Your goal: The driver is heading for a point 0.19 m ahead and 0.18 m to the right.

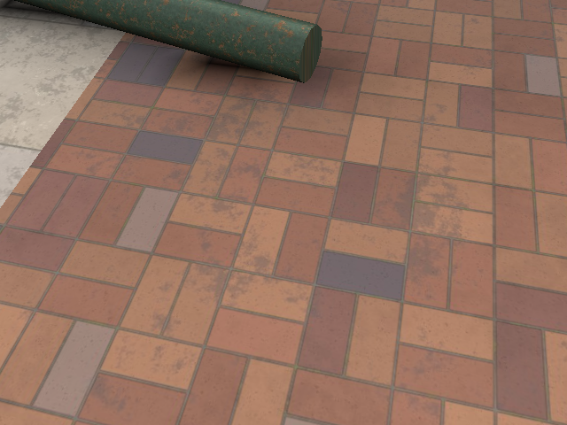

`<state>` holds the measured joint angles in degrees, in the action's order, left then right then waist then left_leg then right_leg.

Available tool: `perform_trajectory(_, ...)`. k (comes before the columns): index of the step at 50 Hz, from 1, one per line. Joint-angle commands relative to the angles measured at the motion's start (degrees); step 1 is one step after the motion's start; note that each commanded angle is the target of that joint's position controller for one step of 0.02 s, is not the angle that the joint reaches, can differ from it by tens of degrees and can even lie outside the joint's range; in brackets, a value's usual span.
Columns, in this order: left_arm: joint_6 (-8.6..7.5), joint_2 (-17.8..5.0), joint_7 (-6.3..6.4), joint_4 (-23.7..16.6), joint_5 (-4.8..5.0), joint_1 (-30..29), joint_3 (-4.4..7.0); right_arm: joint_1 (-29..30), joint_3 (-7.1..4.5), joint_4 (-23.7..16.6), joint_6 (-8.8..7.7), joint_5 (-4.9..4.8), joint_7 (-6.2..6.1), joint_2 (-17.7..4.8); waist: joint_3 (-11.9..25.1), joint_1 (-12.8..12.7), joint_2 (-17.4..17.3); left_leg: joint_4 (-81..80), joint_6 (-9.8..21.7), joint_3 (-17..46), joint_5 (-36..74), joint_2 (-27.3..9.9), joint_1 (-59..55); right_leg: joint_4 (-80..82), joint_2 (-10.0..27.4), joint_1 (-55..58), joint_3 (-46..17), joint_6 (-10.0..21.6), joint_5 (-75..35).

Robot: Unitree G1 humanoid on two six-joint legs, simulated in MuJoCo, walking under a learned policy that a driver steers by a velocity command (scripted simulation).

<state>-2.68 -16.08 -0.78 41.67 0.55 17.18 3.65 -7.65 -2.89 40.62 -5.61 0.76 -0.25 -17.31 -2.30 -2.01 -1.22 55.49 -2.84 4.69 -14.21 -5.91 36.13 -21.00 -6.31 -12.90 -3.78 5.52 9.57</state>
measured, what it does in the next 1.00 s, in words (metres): walks ahead: left foot, then right foot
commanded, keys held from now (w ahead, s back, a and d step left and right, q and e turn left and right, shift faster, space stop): w+e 0.06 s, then no key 0.94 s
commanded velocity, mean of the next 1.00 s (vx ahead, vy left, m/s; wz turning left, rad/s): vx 0.15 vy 0.00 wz -0.17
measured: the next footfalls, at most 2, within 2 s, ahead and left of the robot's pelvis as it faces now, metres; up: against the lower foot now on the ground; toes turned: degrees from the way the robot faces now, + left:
left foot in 0.20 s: +0.32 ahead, +0.14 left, +0.00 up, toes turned -8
right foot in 0.54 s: +0.25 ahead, -0.10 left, +0.00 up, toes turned -6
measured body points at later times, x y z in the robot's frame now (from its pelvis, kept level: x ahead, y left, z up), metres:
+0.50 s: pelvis +0.20 +0.06 -0.01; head +0.23 +0.06 +0.44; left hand +0.36 +0.31 -0.13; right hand +0.30 -0.20 -0.13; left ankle +0.28 +0.15 -0.74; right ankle +0.20 -0.09 -0.73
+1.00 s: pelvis +0.25 +0.04 -0.01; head +0.26 +0.04 +0.44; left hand +0.38 +0.28 -0.14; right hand +0.33 -0.24 -0.14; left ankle +0.28 +0.15 -0.74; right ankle +0.21 -0.09 -0.74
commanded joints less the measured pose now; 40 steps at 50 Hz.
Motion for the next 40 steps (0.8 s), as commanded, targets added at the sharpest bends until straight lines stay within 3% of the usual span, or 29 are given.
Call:
perform_trajectory(1,-0.82,-10.1,1.2,-4.4,0.5,-2.3,2.78,2.2,-0.38,-3.6,-0.11,0.23,-0.06,-2.6,2.6,0.8,4.6,-12.3,-1.7,-2.2,11.4,2.3,-4.7,7.9,11.1,-4.0,-9.1,9.0,-12.4)
perform_trajectory(4,-0.09,-10.3,1.62,-3.3,0.66,0.9,2.87,7.3,-0.25,-4.8,-0.67,-0.58,0.67,-2.8,2.4,-1.7,6.1,-22.1,-1.8,-2.5,19.7,5.2,-8.6,5.9,11.0,-3.4,-10.0,6.9,-9.1)
perform_trajectory(6,0.51,-9.5,1.91,-2.2,0.72,2.8,2.74,7.6,-0.74,-4.9,-1.15,-0.44,1.21,-4.1,3.2,-2.0,6.9,-25.6,-0.6,-1.7,20.4,5.9,-9.5,1.5,12.0,0.8,-11.6,5.4,-12.5)
perform_trajectory(8,0.97,-8.7,2.3,-1.9,0.29,2.8,2.55,5.7,-1.4,-4.5,-1.63,-0.02,1.61,-5.4,4.5,-0.8,7.9,-27.3,1.5,-1.1,18.7,6.0,-11.3,-3.7,13.4,4.7,-14.0,3.7,-15.9)
perform_trajectory(10,1.14,-6.7,2.43,-2.7,-0.06,0.7,1.96,-0.3,-1.98,-2.9,-2.21,1.07,1.42,-6.1,7.2,2.9,7.4,-31.7,4.3,-2.5,25.0,5.3,-20.4,-12.1,10.2,4.9,-13.0,0.7,-20.2)
perform_trajectory(11,0.95,-4.0,2.39,-4.0,-0.97,1.2,0.94,-4.9,-2.36,-2.9,-2.47,2.17,1.13,-8.9,13.8,4.4,2.2,-28.5,7.2,4.2,42.6,-3.0,-32.6,-23.5,6.6,0.2,-10.4,-1.9,-10.0)
perform_trajectory(12,0.67,-1.1,2.21,-2.7,-0.48,12.4,-0.1,-7.9,-2.82,-1.9,-1.54,2.51,1.07,-11.1,21.8,1.2,-13.5,-26.3,18.8,21.8,55.0,-17.1,-50.3,-42.6,-0.7,-14.7,-6.4,-6.3,26.9)
perform_trajectory(13,0.83,-5.8,1.99,-1.4,0.28,15.6,0.42,-9.8,-2.62,-0.9,-0.54,0.06,1.62,-8.8,25.4,1.8,-13.4,-29.3,21.1,31.5,38.9,-19.1,-50.7,-49.9,1.4,-19.2,-8.4,-7.4,31.0)
perform_trajectory(14,1.68,-8.9,2.16,-1.3,0.84,9.4,1.37,-7.2,-1.82,-1.7,0.07,-0.49,1.67,-6.2,18.5,3.7,-7.3,-31.4,18.7,26.2,28.5,-15.8,-45.0,-53.2,3.3,-21.7,-8.2,-8.4,27.3)
perform_trajectory(15,2.65,-8.9,2.63,-2.2,0.61,4.1,1.45,-3.6,-0.89,-2.0,0.67,0.16,1.63,-4.2,14.3,3.5,-3.5,-32.8,16.3,20.9,23.1,-12.8,-38.7,-51.7,5.0,-21.6,-6.3,-8.9,24.0)
perform_trajectory(16,3.57,-8.4,2.93,-2.9,0.02,1.4,1.47,-0.1,0.1,-2.1,1.07,0.42,1.68,-2.2,10.2,2.6,-2.8,-34.4,15.5,16.9,21.7,-10.7,-31.9,-47.9,6.7,-20.1,-5.6,-9.3,22.1)
perform_trajectory(18,4.76,-5.3,3.0,-2.9,-0.23,1.8,0.85,3.3,0.24,-1.2,1.69,0.88,1.64,-2.3,6.8,0.0,-6.7,-37.3,13.6,9.7,21.2,-5.9,-21.9,-36.1,8.5,-11.7,-2.5,-9.6,19.6)
perform_trajectory(20,4.62,-2.9,3.19,-2.0,-0.63,2.7,0.12,3.7,-0.18,-0.4,2.03,0.91,1.34,-3.3,8.1,-0.1,-7.9,-37.0,14.4,5.8,27.0,-4.4,-20.4,-26.8,7.9,-5.8,0.1,-9.9,18.3)
perform_trajectory(22,4.54,-2.9,3.13,-1.3,-0.69,2.4,-0.02,2.6,-0.4,0.7,2.39,0.34,1.03,-4.1,10.8,0.4,-7.3,-36.6,15.3,5.9,26.4,-5.5,-22.0,-19.9,8.0,-1.7,0.6,-9.7,11.7)
perform_trajectory(25,4.97,-2.9,2.66,-0.3,-1.2,1.8,0.01,4.0,0.16,1.5,3.29,-0.49,0.92,-3.5,9.2,-0.7,-5.6,-37.1,12.9,4.8,6.8,-3.8,-17.8,-7.5,7.2,6.3,2.2,-7.7,-0.1)
perform_trajectory(27,4.99,-5.4,2.82,-2.3,-2.47,-1.8,0.13,1.8,1.15,2.9,3.21,0.25,1.25,-1.2,5.8,0.7,-1.6,-36.4,7.1,3.5,-9.5,-0.4,-13.2,-3.2,12.4,8.3,-3.9,-4.7,-3.2)
perform_trajectory(28,5.02,-9.0,2.95,-1.9,-1.85,-3.4,1.03,-0.5,0.82,3.1,3.28,0.46,1.36,-1.8,2.9,4.0,4.9,-35.9,5.0,-0.3,-11.0,3.7,-14.3,-4.3,12.4,1.9,-4.2,-2.5,5.7)
perform_trajectory(29,4.62,-6.5,2.68,-1.5,-1.68,-3.7,0.76,1.2,0.78,3.4,3.44,0.63,1.12,-2.4,1.6,2.4,5.5,-33.9,3.8,-1.8,-8.2,4.5,-18.2,-3.1,10.8,-3.2,-3.2,-2.4,13.3)
perform_trajectory(30,4.07,-4.5,2.59,-1.3,-2.02,-3.9,0.17,1.8,0.7,3.5,3.55,0.32,0.91,-2.5,0.8,2.3,5.4,-32.7,4.0,-1.7,-5.8,4.3,-19.6,-2.5,10.4,-4.8,-2.9,-3.3,13.2)
perform_trajectory(31,3.54,-4.0,2.58,-1.1,-2.14,-4.2,0.02,1.5,0.79,4.1,3.66,0.14,0.63,-1.9,0.9,2.5,5.6,-32.0,4.6,-1.6,-3.5,4.0,-20.4,-2.7,10.1,-4.6,-2.6,-4.3,9.6)
perform_trajectory(34,2.29,-3.8,2.64,-0.3,-1.46,-3.1,-0.03,0.1,0.78,5.6,3.65,0.18,0.44,-1.7,3.1,2.4,4.7,-29.9,5.0,-2.4,4.9,4.3,-21.8,-5.0,10.0,-1.5,-2.1,-5.3,-0.4)
perform_trajectory(40,2.33,-3.9,2.81,0.9,-1.14,-2.7,0.0,0.9,0.59,8.3,4.18,-0.4,0.35,-2.1,4.3,2.1,2.3,-28.3,4.9,-2.4,12.5,4.0,-24.5,-6.3,9.4,0.2,-1.5,-5.2,-6.7)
